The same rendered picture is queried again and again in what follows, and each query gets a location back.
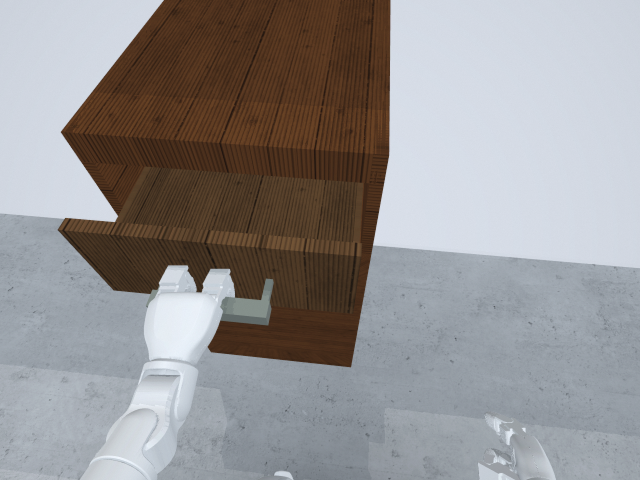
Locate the robot left forearm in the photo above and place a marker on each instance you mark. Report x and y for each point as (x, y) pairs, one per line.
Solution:
(143, 441)

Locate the left robot hand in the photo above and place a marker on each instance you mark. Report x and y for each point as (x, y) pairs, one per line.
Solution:
(180, 323)

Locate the right robot hand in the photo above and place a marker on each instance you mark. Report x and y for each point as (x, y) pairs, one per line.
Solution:
(527, 460)

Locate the drawer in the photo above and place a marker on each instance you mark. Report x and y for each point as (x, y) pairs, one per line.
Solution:
(302, 233)

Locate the handle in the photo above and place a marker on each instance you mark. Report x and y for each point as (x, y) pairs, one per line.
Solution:
(242, 310)

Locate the cabinet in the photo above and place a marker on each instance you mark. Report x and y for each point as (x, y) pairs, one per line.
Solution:
(287, 88)

